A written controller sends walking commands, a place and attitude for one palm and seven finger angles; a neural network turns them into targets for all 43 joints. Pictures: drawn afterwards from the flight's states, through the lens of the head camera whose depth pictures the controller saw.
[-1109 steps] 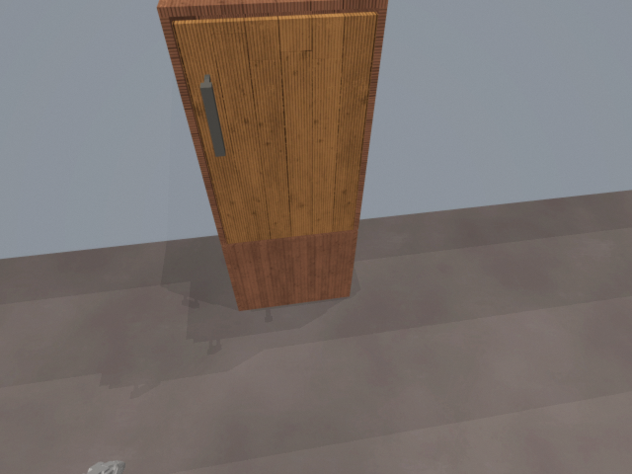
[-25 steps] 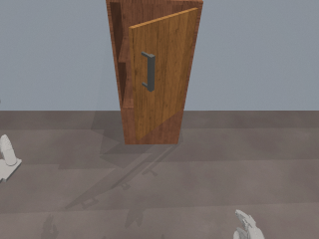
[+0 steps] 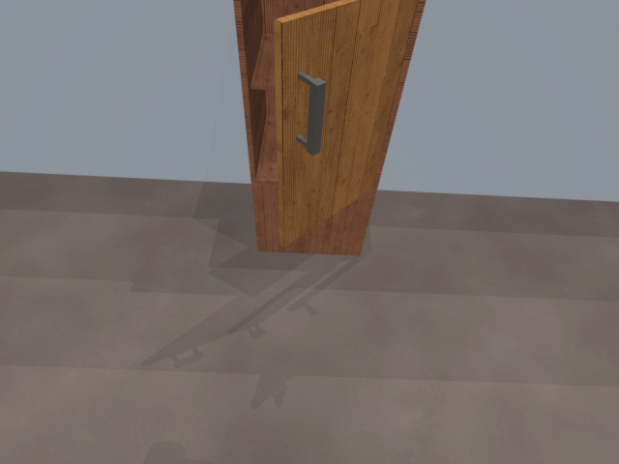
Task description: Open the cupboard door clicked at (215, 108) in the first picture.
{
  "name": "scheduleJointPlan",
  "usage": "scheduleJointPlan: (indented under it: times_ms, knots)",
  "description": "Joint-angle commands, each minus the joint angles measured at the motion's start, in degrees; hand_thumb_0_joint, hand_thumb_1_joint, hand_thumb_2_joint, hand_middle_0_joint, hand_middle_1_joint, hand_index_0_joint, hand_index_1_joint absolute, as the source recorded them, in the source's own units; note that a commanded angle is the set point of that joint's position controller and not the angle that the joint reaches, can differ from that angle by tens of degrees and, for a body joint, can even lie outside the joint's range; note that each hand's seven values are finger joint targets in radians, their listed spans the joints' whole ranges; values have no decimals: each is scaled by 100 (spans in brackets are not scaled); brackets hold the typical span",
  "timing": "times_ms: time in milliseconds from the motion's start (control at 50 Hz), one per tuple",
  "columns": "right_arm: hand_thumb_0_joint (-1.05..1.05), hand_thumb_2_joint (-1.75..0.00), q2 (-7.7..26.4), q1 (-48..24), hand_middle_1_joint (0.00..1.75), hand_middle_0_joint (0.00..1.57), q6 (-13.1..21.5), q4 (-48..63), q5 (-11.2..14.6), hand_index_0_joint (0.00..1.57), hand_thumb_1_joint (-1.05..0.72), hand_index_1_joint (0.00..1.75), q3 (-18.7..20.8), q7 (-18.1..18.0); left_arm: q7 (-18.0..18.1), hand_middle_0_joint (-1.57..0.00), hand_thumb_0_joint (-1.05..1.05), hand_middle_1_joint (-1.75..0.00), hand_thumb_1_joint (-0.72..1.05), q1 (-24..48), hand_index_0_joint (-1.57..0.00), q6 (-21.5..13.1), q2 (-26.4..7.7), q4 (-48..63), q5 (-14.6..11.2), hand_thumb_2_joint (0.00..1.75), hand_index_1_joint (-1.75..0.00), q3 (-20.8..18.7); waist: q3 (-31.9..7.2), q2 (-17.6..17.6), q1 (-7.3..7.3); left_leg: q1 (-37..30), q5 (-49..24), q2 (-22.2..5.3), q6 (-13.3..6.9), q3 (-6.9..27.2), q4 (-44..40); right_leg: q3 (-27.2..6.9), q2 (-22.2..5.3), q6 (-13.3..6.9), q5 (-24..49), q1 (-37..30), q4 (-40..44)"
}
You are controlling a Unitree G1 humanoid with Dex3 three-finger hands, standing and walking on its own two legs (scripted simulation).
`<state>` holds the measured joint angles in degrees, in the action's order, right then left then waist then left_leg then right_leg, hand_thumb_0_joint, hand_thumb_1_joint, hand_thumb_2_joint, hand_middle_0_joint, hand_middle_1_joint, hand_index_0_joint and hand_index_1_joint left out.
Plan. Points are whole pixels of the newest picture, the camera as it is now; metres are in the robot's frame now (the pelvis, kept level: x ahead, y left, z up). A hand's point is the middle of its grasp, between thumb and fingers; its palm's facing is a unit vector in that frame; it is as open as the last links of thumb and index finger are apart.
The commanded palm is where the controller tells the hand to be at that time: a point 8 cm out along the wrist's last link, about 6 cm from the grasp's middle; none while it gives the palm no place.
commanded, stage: let the arm hang, fingers relaxed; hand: left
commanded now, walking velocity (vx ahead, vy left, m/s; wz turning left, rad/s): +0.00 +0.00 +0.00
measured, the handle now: (308, 114) +0.71 +0.04 +0.06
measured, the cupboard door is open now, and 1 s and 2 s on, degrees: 43 43 43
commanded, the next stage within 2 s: look to check the result in 0.74 s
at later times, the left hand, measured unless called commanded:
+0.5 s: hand out of the picture -0.01 +0.18 -0.17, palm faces +0.01 -0.98 -0.18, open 7.4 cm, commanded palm none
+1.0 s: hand out of the picture +0.00 +0.19 -0.17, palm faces +0.01 -0.98 -0.21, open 7.4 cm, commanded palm none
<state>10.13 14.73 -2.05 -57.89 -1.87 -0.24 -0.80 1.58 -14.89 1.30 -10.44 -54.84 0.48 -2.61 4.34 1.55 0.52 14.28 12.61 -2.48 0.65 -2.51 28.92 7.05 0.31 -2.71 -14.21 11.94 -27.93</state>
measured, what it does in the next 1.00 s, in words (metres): stands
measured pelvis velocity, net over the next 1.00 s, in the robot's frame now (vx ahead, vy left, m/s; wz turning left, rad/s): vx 0.00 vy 0.02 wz -0.02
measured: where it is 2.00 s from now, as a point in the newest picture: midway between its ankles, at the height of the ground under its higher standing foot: outside the picture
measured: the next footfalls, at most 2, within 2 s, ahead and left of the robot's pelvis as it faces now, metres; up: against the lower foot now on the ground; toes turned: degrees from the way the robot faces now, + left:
none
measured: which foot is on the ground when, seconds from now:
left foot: down 0.00-1.00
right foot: down 0.00-1.00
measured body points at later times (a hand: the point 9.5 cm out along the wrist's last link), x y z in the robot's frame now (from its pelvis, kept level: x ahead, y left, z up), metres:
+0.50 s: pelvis -0.01 +0.02 +0.01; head +0.00 +0.01 +0.46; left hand -0.01 +0.23 -0.15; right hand -0.03 -0.18 -0.16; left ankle +0.03 +0.13 -0.74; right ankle +0.01 -0.09 -0.74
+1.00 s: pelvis +0.00 +0.02 +0.01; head +0.02 +0.01 +0.46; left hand +0.00 +0.24 -0.15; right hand -0.02 -0.19 -0.16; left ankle +0.03 +0.13 -0.74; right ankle +0.01 -0.09 -0.74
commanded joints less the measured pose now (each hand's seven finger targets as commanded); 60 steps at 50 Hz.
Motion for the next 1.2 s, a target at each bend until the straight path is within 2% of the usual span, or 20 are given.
scheduleJointPlan:
  times_ms: [0,20,60,300,440,620,740,900,960,1020,1100,1180]
  knots:
    - [0,-90,528,73,30,20,138,41,45,20,-90,30,134,-56,-30,-20,0,-30,90,-147,-20,-202,-668,-198,9,90,-30,30,-418,-624,-3,-205,-50,-355,-198,406,-796,-902,-698,-61,122,-167,1068]
    - [0,-90,513,163,30,20,130,-60,44,20,-90,30,131,-60,-33,-20,0,-30,90,-131,-20,-203,-629,-331,5,90,-30,62,-329,-386,30,-227,29,-358,-205,404,-852,-907,-695,-57,-24,-66,1143]
    - [0,-90,480,292,30,20,134,-230,52,20,-90,30,132,-70,-28,-20,0,-30,90,-181,-20,-206,-602,-539,0,90,-30,89,-208,-280,31,-293,-57,-350,-215,375,-897,-875,-703,-54,-31,11,1188]
    - [0,-90,295,578,30,20,144,-622,67,20,-90,30,130,-90,43,-20,0,-30,90,-505,-20,-172,-428,-1034,10,90,-30,118,119,-48,-7,-188,316,-357,-255,393,-1152,-808,-640,-5,-424,259,1082]
    - [0,-90,132,642,30,20,166,-657,41,20,-90,30,140,-91,59,-20,0,-30,90,-535,-20,-175,-303,-1002,23,90,-30,78,211,-248,-16,-14,427,-321,-257,403,-1196,-815,-644,-3,-421,305,988]
    - [0,-90,88,659,30,20,200,-653,51,20,-90,30,156,-98,64,-20,0,-30,90,-505,-20,-214,-272,-958,18,90,-30,56,125,-219,-11,-82,143,-317,-248,392,-1125,-816,-681,-12,-167,208,970]
    - [0,-90,147,631,30,20,190,-663,50,20,-90,30,157,-97,61,-20,0,-30,90,-436,-20,-222,-312,-944,12,90,-30,60,160,-287,17,-136,109,-327,-228,381,-1120,-835,-682,-10,-157,228,1004]
    - [0,-90,294,511,30,20,220,-636,73,20,-90,30,176,-99,61,-20,0,-30,90,-404,-20,-253,-415,-945,12,90,-30,48,-54,-177,3,-341,-218,-364,-245,387,-1095,-828,-696,-8,159,78,983]
    - [0,-90,304,446,30,20,210,-659,66,20,-90,30,163,-100,55,-20,0,-30,90,-344,-20,-243,-405,-970,6,90,-30,70,91,-242,13,-303,-114,-370,-228,386,-1147,-843,-698,-4,76,131,1026]
    - [0,-90,354,394,30,20,207,-644,65,20,-90,30,173,-93,51,-20,0,-30,90,-321,-20,-246,-465,-966,15,90,-30,62,94,-155,17,-350,-89,-362,-233,386,-1146,-848,-703,-5,13,162,1064]
    - [0,-90,442,318,30,20,207,-634,74,20,-90,30,187,-91,50,-20,0,-30,90,-254,-20,-256,-526,-946,15,90,-30,55,57,-232,17,-367,-57,-375,-227,393,-1162,-876,-692,-9,-2,126,1091]
    - [0,-90,506,212,30,20,238,-638,67,20,-90,30,178,-92,37,-20,0,-30,90,-159,-20,-270,-579,-948,13,90,-30,48,-38,-222,12,-431,-291,-400,-226,398,-1192,-871,-705,-3,260,11,1048]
